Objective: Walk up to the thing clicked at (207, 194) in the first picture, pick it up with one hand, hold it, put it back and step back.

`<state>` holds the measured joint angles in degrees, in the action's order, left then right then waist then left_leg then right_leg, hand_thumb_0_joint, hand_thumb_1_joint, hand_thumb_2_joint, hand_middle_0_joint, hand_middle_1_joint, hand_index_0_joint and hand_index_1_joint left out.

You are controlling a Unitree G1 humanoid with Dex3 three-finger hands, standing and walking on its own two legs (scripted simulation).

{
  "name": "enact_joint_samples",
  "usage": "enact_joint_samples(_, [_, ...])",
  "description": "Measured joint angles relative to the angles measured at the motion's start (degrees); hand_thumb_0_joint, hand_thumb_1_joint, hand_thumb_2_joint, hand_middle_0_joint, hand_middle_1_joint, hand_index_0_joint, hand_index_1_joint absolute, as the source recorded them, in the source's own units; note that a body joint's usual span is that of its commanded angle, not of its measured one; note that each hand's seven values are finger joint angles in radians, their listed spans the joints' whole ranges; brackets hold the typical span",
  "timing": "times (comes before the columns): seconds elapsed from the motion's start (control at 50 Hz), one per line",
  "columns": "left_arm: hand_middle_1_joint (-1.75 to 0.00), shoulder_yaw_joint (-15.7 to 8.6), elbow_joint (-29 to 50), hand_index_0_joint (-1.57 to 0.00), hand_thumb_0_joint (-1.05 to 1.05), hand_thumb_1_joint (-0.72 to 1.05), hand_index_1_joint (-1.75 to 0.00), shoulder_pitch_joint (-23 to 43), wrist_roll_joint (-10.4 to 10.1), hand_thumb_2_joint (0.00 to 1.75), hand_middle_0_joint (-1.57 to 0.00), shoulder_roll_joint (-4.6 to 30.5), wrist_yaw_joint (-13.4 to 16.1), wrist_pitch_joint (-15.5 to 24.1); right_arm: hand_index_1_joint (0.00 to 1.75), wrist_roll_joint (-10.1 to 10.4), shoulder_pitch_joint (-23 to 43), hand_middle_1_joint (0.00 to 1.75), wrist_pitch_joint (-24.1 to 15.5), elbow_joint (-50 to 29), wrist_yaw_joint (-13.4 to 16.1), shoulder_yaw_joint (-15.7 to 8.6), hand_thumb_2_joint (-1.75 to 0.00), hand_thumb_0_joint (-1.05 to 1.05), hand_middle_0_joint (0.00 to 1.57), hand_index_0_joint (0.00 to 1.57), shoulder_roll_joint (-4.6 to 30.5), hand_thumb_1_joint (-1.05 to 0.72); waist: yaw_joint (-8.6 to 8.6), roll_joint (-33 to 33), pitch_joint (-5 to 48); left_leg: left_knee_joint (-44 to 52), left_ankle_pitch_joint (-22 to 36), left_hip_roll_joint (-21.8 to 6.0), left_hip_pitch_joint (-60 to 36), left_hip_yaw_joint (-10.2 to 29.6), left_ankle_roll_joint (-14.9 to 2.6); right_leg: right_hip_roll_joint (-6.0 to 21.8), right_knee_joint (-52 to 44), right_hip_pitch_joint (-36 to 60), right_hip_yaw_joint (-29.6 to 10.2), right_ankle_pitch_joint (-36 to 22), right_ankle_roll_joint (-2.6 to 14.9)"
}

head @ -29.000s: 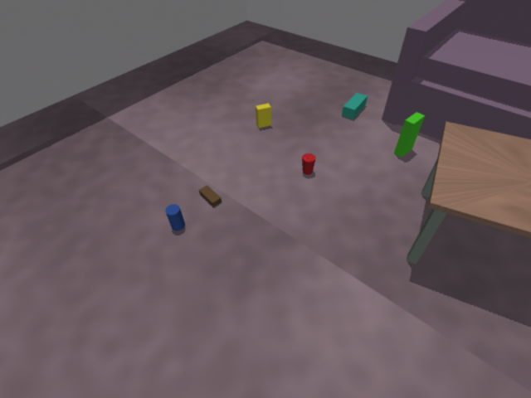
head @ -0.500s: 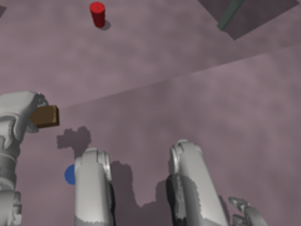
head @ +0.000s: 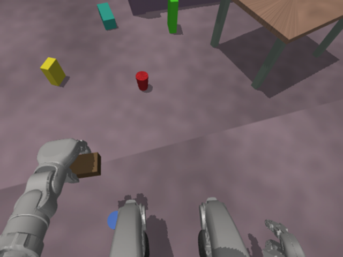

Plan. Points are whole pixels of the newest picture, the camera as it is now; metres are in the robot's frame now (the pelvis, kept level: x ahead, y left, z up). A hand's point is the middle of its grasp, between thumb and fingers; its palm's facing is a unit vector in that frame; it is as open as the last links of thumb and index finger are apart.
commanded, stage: lift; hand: left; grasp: from above
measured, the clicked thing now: (75, 167) +0.37 +0.27 -0.11
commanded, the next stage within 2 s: hold in 0.66 s
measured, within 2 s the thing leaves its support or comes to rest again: neither
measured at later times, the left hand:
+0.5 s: hand (60, 149) +0.35 +0.23 +0.05, palm faces -0.45 -0.08 -0.89, open 8.2 cm
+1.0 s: hand (52, 125) +0.37 +0.23 +0.11, palm faces -0.46 -0.08 -0.88, open 8.2 cm
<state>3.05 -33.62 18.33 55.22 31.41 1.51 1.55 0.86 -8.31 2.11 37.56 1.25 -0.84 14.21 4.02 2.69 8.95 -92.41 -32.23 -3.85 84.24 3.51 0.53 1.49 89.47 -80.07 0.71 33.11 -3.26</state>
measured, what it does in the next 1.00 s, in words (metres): rises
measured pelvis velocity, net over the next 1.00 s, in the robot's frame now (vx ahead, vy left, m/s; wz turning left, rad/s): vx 0.07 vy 0.00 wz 0.01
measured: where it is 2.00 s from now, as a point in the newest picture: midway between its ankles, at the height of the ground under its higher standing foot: outside the picture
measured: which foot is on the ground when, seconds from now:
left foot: down 0.00-1.00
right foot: down 0.00-1.00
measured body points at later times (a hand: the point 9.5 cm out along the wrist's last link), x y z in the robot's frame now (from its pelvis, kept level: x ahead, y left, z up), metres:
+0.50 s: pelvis +0.03 +0.00 +0.13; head +0.09 +0.00 +0.58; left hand +0.37 +0.23 +0.10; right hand +0.13 -0.27 +0.01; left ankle +0.09 +0.12 -0.54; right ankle +0.08 -0.16 -0.54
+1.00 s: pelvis +0.07 +0.00 +0.18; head +0.10 -0.01 +0.63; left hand +0.39 +0.23 +0.16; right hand +0.18 -0.27 +0.06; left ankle +0.09 +0.13 -0.54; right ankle +0.08 -0.16 -0.54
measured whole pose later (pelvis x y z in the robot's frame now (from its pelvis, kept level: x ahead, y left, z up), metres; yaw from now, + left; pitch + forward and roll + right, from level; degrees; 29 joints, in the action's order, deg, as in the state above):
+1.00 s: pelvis +0.07 +0.00 +0.18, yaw +0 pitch +6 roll +0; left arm 11.4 -46.0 17.6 57.1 21.8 4.4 -1.8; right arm 1.9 -13.7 -0.2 41.7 2.4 -2.3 14.2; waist 1.9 1.8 3.4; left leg -40.7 -18.6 -3.0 28.4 -2.6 0.7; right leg 2.6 39.6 -27.0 -1.4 19.0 -2.9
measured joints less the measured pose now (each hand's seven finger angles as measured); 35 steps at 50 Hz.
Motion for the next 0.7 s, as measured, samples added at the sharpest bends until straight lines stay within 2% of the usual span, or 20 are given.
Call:
enact_joint_samples(0.12, [-0.29,1.96,-2.59,-0.89,0.0,0.3,-0.27,-1.34,0.36,0.17,-0.88,-2.04,0.25,-0.25,0.3,0.36,-1.84,0.3,-1.24,0.95,1.17,0.01,-0.9,0.0,0.2,0.2,-0.21,-0.89,-0.35,0.03,-0.66,9.61,2.14,-0.25,-11.37,-1.07,0.18,-0.01,-9.34,10.82,-0.19,-2.34,0.35])
enact_joint_samples(0.32, [-0.29,4.21,-9.32,-0.89,0.0,0.3,-0.27,-0.67,2.21,0.17,-0.88,-5.65,3.47,-0.33,0.3,0.55,-4.66,0.3,-3.14,3.1,1.76,-0.63,-0.9,0.0,0.2,0.2,0.11,-0.89,-0.48,-0.11,-1.92,23.06,5.8,-0.34,-26.15,-2.33,0.42,0.02,-22.47,25.01,-0.36,-6.14,0.62])
enact_joint_samples(0.42, [-0.28,5.23,-11.62,-0.9,0.0,0.29,-0.26,-0.26,2.46,0.17,-0.88,-7.2,4.89,-1.28,0.3,0.6,-5.49,0.3,-3.52,3.87,1.68,-0.85,-0.9,0.0,0.2,0.2,0.21,-0.89,-0.43,-0.32,-2.89,29.2,7.63,-0.27,-32.45,-3.11,0.4,0.1,-28.45,30.99,-0.7,-8.08,0.62])
enact_joint_samples(0.7, [-0.26,7.06,-13.88,-0.92,0.0,0.28,-0.24,0.05,1.33,0.18,-0.9,-9.07,5.06,-3.35,0.3,0.66,-6.15,0.3,-3.49,4.57,1.37,-1.05,-0.9,0.0,0.2,0.2,-0.16,-0.89,-0.95,-0.75,-4.69,42.95,11.56,0.27,-46.44,-5.0,0.2,0.61,-41.82,44.27,-1.62,-12.22,0.38])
